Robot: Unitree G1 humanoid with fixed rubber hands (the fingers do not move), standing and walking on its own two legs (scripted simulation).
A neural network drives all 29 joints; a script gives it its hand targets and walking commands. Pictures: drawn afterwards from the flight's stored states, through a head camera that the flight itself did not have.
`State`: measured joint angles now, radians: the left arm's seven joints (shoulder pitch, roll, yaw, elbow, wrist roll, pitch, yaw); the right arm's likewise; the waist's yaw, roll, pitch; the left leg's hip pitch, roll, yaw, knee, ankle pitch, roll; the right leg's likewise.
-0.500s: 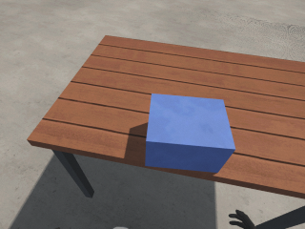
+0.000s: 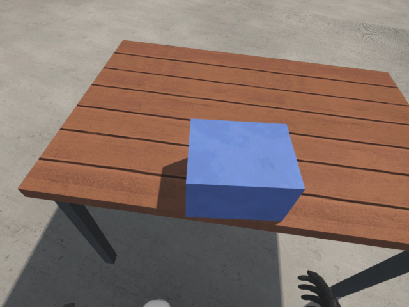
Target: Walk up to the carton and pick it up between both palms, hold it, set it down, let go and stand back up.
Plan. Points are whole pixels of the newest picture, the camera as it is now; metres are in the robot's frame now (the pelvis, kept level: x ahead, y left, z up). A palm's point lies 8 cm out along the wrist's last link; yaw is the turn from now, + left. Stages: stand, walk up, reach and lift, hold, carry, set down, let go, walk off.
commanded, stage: reach and lift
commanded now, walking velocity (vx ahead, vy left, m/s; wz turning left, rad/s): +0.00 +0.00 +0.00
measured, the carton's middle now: (236, 170) +0.41 -0.05 +0.01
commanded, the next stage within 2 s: none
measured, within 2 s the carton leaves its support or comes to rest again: neither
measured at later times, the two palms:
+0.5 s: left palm (80, 286) +0.16 +0.24 -0.05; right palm (342, 293) +0.17 -0.25 -0.03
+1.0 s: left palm (98, 261) +0.20 +0.20 -0.01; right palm (359, 293) +0.17 -0.26 +0.00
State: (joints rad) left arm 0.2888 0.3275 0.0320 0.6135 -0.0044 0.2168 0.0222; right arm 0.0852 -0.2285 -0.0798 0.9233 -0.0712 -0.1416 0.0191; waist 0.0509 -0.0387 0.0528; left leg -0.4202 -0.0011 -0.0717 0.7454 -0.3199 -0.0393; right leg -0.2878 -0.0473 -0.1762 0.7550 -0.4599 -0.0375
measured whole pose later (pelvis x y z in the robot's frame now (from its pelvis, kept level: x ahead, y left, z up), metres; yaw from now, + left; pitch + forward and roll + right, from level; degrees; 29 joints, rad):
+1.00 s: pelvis +0.03 +0.00 +0.04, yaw -7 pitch -3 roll +0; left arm 0.35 0.15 0.05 0.29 -0.02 -0.03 0.10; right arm 0.23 -0.28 0.04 0.63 0.20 -0.30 0.12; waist 0.04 -0.07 -0.01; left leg -0.10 0.06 0.05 0.32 -0.16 -0.04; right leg -0.02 0.03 -0.05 0.31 -0.24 -0.04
